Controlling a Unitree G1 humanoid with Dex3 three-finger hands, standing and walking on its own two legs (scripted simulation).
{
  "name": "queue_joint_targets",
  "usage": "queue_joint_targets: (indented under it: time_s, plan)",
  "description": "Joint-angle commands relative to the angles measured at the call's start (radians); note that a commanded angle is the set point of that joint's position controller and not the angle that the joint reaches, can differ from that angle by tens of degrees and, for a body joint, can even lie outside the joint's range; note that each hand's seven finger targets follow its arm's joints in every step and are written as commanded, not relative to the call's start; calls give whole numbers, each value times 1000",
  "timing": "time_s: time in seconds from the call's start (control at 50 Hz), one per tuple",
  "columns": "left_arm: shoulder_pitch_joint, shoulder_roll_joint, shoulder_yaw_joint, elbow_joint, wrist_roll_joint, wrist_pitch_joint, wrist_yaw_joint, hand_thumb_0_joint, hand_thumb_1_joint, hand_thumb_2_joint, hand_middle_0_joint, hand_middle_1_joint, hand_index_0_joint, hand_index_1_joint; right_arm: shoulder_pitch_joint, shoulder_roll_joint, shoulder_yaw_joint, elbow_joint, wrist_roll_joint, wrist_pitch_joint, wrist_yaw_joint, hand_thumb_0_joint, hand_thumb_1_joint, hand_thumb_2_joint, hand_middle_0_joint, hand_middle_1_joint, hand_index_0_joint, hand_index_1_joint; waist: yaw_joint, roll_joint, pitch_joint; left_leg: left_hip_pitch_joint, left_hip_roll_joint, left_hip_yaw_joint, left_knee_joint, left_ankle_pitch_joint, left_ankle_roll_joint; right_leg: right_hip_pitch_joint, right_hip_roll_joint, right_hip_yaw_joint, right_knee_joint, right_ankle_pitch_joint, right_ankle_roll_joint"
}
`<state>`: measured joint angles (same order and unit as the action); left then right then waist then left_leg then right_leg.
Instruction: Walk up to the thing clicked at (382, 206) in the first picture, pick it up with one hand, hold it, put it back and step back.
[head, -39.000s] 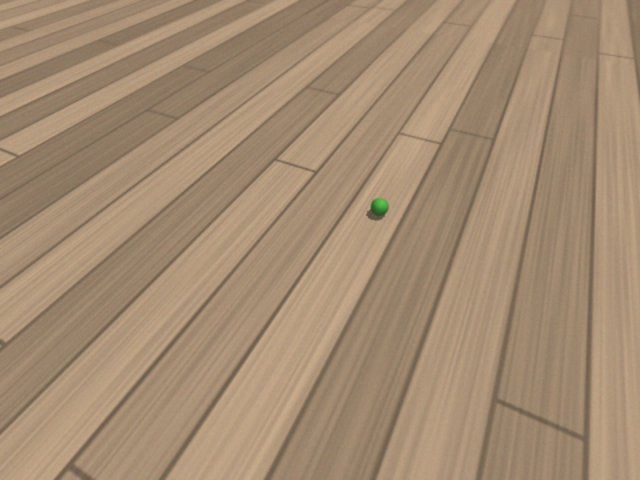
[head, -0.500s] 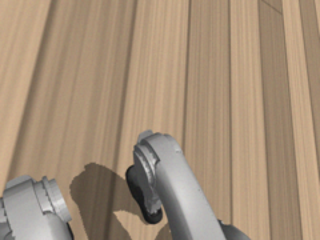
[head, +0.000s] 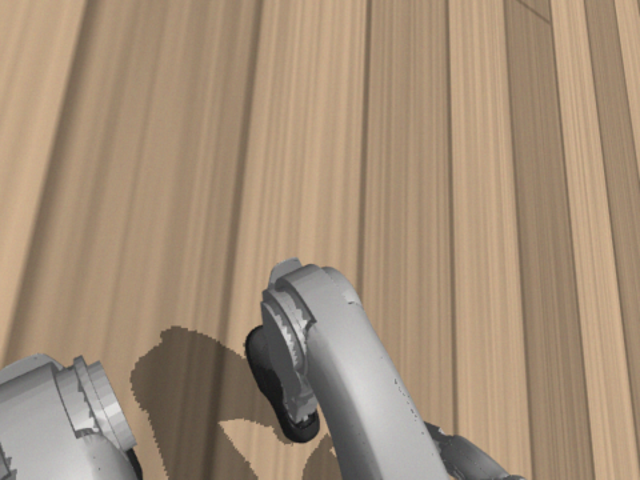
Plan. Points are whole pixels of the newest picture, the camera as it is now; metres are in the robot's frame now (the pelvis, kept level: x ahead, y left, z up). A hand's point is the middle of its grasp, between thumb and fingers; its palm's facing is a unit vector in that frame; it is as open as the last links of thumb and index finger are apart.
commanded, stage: close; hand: left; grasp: from above
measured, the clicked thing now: out of the picture +0.48 +0.29 -0.27
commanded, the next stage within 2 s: settle in 0.34 s
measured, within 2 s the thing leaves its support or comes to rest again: leaves its support in 0.70 s
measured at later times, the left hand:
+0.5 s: hand out of the picture +0.46 +0.30 -0.25, palm faces -0.44 -0.16 -0.88, open 10.6 cm
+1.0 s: hand out of the picture +0.47 +0.31 -0.18, palm faces -0.39 -0.12 -0.91, open 10.5 cm
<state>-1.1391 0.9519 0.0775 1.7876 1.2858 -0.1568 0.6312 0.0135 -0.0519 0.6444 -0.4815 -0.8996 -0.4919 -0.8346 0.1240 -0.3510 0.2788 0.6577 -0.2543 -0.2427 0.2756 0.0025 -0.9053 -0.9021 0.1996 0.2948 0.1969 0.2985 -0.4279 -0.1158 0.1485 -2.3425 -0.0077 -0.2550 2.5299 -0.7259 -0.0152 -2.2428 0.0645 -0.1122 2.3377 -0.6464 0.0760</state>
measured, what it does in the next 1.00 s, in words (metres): stands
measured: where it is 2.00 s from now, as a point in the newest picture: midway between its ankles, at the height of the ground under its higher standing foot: (217, 453)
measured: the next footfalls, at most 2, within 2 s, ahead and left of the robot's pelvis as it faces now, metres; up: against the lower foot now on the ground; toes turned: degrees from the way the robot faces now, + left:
none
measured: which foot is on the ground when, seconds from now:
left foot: down 0.00-1.00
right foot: down 0.00-1.00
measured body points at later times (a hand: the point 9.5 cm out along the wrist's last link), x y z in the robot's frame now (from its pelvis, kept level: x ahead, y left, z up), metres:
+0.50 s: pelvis +0.00 +0.00 +0.00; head +0.28 +0.13 +0.33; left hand +0.48 +0.30 -0.20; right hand +0.03 -0.25 -0.05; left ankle +0.06 +0.13 -0.28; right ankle +0.12 -0.13 -0.28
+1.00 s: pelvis +0.00 +0.00 +0.01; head +0.25 +0.11 +0.37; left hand +0.49 +0.32 -0.13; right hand +0.05 -0.27 -0.06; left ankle +0.06 +0.13 -0.28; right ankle +0.12 -0.13 -0.28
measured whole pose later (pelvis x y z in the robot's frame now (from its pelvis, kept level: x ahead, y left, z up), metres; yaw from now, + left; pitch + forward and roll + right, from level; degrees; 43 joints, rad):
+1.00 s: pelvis +0.00 +0.00 +0.01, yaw +2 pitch +34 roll -13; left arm -1.02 0.81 0.06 1.50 1.22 -0.10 0.45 0.01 -0.11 0.55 -0.65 -0.76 -0.65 -0.71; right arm 0.20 -0.33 0.17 0.69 -0.19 -0.15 0.27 0.00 -0.91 -0.90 0.20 0.29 0.20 0.30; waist -0.34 -0.01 0.00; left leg -2.35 -0.01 -0.22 2.47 -0.72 -0.02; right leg -2.27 0.04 -0.09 2.32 -0.66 0.06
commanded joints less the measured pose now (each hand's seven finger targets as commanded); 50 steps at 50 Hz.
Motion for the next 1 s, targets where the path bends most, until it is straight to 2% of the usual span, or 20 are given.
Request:
queue_joint_targets:
  time_s: [0.0,0.2,0.3,0.34,0.42,0.44,0.5,0.56,0.62,0.64,0.66,0.68,0.72,0.74,0.76,0.8,0.84,0.86,0.94,0.98]
  plan:
    - [-244,185,15,-94,-25,12,23,0,330,754,-661,-913,-703,-869,218,-330,-98,19,10,9,-11,0,-902,-902,199,300,199,300,-44,513,-633,488,30,111,-277,227,19,379,21,-151,-178,256,-95]
    - [-210,188,1,-124,-31,-13,-8,0,457,819,-760,-933,-797,-895,218,-328,-96,10,19,22,-23,0,-902,-902,199,300,199,300,-33,532,-621,492,30,108,-290,226,15,375,23,-152,-180,247,-98]
    - [-218,176,-21,-114,-31,-22,-8,0,527,855,-819,-935,-851,-902,220,-322,-79,1,18,28,-25,0,-902,-902,199,300,199,300,-56,474,-598,454,28,116,-270,209,25,393,25,-147,-197,250,-90]
    - [-219,185,-10,-129,-29,-24,-2,0,556,866,-842,-935,-872,-903,227,-331,-92,8,19,30,-31,0,-902,-902,199,300,199,300,-33,513,-625,478,29,109,-281,228,18,383,23,-150,-188,252,-97]
    - [-231,165,-21,-115,-20,-24,4,0,615,872,-889,-929,-919,-897,229,-316,-77,3,11,32,-30,0,-902,-902,199,300,199,300,-54,522,-616,500,32,97,-291,230,13,368,22,-161,-179,258,-96]
    - [-249,183,-14,-135,-23,-27,8,0,535,857,-868,-950,-910,-908,222,-323,-80,3,12,34,-33,0,-919,-906,199,300,199,300,-48,538,-627,500,33,95,-299,217,12,364,22,-162,-181,246,-98]
    - [-240,167,-28,-115,-19,-16,0,0,540,864,-882,-922,-919,-886,222,-320,-78,5,10,30,-30,0,-917,-905,200,300,200,300,-62,534,-607,513,33,103,-284,236,12,367,22,-157,-181,269,-94]
    - [-250,200,8,-166,-26,-8,1,0,553,873,-900,-918,-933,-886,226,-324,-92,12,15,38,-33,0,-919,-906,199,300,199,300,-26,607,-667,553,32,98,-310,259,1,360,16,-158,-169,273,-104]
    - [-261,197,8,-198,-14,-3,-6,0,581,875,-921,-905,-953,-874,225,-314,-89,8,15,39,-28,0,-915,-905,200,300,199,300,-38,587,-665,532,30,110,-291,259,7,364,19,-152,-174,282,-102]
    - [-280,217,28,-258,-13,-4,-7,0,599,888,-930,-911,-963,-880,232,-319,-101,11,18,44,-31,0,-912,-904,200,300,199,300,-20,628,-712,553,28,114,-295,278,5,376,17,-150,-173,293,-106]
    - [-264,173,1,-241,-21,3,-17,0,609,899,-945,-915,-975,-886,219,-314,-110,3,21,42,-29,0,-916,-905,200,300,199,300,-20,624,-702,562,29,118,-293,270,5,363,17,-146,-171,288,-107]
    - [-260,208,35,-271,-28,2,-14,0,621,903,-959,-906,-986,-881,230,-316,-119,19,21,45,-30,0,-915,-905,199,300,199,300,-3,641,-723,556,28,119,-305,269,5,368,17,-147,-177,281,-108]
    - [-236,171,28,-251,-28,12,-32,0,640,894,-969,-897,-997,-871,239,-308,-125,20,23,44,-22,0,-915,-905,199,300,199,300,-20,598,-678,521,25,128,-294,255,9,351,16,-143,-182,269,-108]
    - [-237,150,9,-298,-31,16,-38,0,651,925,-981,-906,-1006,-883,229,-308,-135,9,29,47,-24,0,-912,-904,200,300,199,300,3,607,-724,543,23,132,-305,261,10,359,17,-136,-189,274,-109]
    - [-237,180,42,-339,-37,19,-42,0,666,926,-995,-909,-1019,-888,247,-308,-150,21,35,52,-25,0,-915,-905,199,300,199,300,15,632,-759,564,24,130,-314,272,6,363,15,-136,-186,278,-113]
    - [-212,157,52,-373,-52,30,-60,0,673,910,-1005,-887,-1028,-866,253,-303,-165,21,42,57,-22,0,-913,-905,199,300,199,300,40,629,-794,571,20,133,-316,281,7,352,9,-133,-190,277,-116]
    - [-197,67,-4,-372,-66,41,-90,0,699,918,-1029,-885,-1048,-868,243,-285,-178,22,57,67,-17,0,-915,-906,199,300,199,300,38,617,-787,552,20,139,-331,255,9,332,13,-125,-192,257,-118]
    - [-200,119,35,-399,-60,46,-99,0,707,915,-1024,-901,-1048,-879,267,-296,-192,38,61,75,-20,0,-913,-905,199,300,199,300,48,607,-798,542,18,140,-330,265,12,328,9,-124,-194,266,-116]
    - [-182,-9,-31,-448,-93,68,-169,0,767,920,-1062,-917,-1092,-889,270,-265,-216,36,85,106,-20,0,-912,-904,199,300,199,300,69,558,-826,515,9,157,-340,266,21,326,8,-104,-210,261,-115]
    - [-212,-19,-52,-494,-103,68,-195,0,773,916,-1067,-923,-1097,-894,263,-251,-218,30,97,121,-25,0,-914,-905,199,300,199,300,84,532,-834,497,4,162,-346,259,25,331,8,-96,-215,258,-115]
